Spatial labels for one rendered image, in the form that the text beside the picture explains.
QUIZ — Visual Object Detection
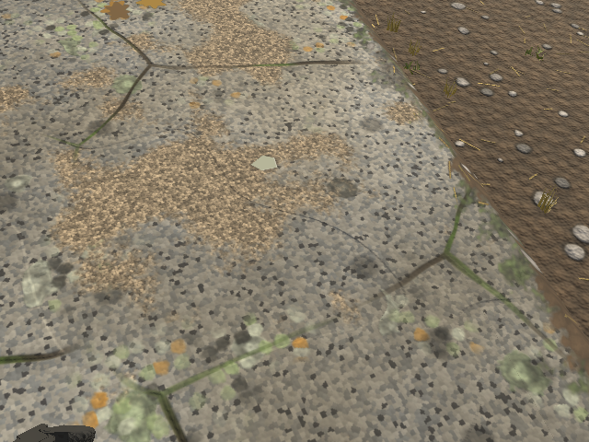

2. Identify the left robot hand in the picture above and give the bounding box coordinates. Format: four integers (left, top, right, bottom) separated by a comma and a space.
13, 424, 96, 442

